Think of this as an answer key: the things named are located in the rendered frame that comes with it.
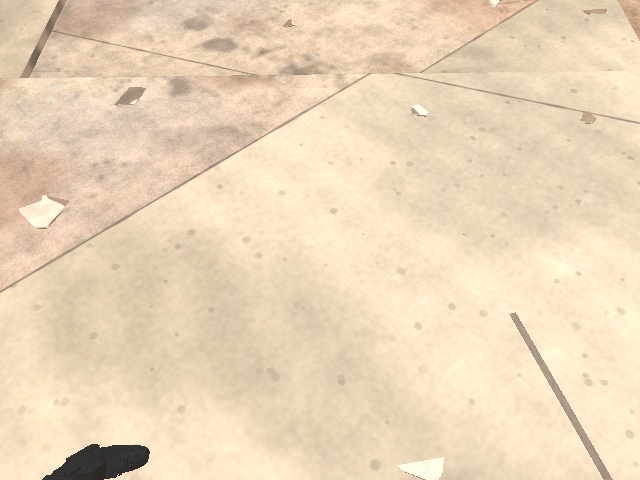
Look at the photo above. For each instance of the robot left hand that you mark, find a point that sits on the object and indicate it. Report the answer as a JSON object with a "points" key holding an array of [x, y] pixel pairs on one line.
{"points": [[95, 463]]}

